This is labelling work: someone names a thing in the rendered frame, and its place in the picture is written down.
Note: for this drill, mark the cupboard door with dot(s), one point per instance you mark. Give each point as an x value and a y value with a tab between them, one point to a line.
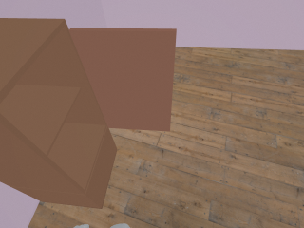
131	72

